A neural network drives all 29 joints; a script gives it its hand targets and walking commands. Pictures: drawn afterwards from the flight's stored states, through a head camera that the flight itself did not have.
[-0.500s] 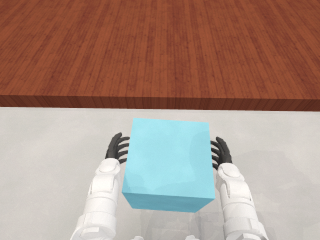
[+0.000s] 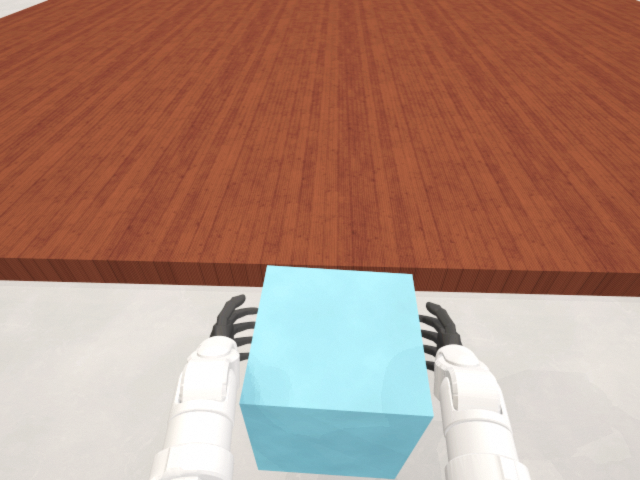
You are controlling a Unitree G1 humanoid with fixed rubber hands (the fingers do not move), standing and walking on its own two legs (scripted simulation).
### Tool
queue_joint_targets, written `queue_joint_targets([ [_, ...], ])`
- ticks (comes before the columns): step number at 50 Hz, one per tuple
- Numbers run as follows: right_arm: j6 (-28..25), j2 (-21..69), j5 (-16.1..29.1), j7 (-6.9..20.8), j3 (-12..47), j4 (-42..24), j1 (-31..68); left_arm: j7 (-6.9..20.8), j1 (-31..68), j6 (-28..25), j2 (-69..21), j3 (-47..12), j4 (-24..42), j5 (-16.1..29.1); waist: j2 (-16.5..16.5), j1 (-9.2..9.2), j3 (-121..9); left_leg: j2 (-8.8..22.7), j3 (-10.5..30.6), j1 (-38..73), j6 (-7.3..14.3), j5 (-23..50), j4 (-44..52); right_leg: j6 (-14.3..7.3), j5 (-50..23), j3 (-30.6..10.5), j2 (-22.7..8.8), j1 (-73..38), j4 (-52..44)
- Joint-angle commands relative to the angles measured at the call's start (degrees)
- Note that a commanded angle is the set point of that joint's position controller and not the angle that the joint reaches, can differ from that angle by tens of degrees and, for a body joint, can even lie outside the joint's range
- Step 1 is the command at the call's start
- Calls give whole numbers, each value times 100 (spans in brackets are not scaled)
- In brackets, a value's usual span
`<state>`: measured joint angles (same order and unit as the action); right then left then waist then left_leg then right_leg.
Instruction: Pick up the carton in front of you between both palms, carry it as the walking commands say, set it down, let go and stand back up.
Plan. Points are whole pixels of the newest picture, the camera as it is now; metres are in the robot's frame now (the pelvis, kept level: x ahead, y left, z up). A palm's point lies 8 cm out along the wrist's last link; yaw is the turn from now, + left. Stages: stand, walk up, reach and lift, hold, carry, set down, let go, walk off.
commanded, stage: reach and lift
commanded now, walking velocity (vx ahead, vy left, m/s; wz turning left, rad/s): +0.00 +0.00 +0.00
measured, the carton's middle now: (332, 375) +0.30 +0.00 -0.06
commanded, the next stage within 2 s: hold in 0.78 s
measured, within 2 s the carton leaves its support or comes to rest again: neither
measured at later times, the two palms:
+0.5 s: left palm (223, 337) +0.30 +0.15 +0.04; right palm (448, 346) +0.30 -0.15 +0.03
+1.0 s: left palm (218, 329) +0.29 +0.15 +0.06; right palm (452, 337) +0.29 -0.15 +0.06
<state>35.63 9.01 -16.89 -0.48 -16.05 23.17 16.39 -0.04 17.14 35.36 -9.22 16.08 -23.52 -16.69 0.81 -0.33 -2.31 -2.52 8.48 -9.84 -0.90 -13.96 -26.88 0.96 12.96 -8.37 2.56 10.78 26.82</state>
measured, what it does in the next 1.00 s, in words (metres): stands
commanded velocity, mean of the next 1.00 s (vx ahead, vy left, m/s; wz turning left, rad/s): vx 0.00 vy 0.00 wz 0.00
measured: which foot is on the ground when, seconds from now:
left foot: down 0.00-1.00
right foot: down 0.00-1.00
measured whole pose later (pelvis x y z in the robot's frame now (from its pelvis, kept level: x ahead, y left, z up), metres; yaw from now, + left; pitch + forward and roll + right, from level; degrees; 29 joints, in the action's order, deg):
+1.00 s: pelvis +0.01 +0.00 +0.01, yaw +0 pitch -7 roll +0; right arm 43.7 8.5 -15.7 -0.3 -12.1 13.1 14.4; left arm 0.0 14.8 43.4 -8.7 11.9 -13.3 -15.5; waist 0.8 -0.2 -0.9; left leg -1.9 8.0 -1.5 -0.6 -11.9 -20.1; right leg 0.9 10.8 -8.0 1.9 2.4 19.9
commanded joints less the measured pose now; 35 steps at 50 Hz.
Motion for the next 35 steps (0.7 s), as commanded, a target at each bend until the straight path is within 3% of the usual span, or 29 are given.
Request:
queue_joint_targets([
  [1,-209,5672,1374,1515,3152,-119,3289,1483,3196,-198,-5600,-3018,49,1326,-60,-27,-1168,-281,-488,57,84,251,437,-32,-224,491,264,-383,-424],
  [12,-91,5582,1342,1487,3133,-50,3078,1470,3108,-86,-5558,-3109,94,1324,-35,34,-1198,-303,-500,336,47,575,574,-3,-544,486,268,-569,-567],
  [28,97,5442,1532,1447,3406,-818,2538,1390,2398,134,-5427,-3341,769,1481,-5,-17,-1321,-336,-448,787,-23,1609,722,37,-1456,470,348,-969,-690],
  [35,212,5373,1569,1452,3459,-994,2447,1385,2238,256,-5390,-3383,893,1533,-85,-20,-1248,-333,-425,883,-24,1706,784,43,-1555,461,354,-1030,-752],
])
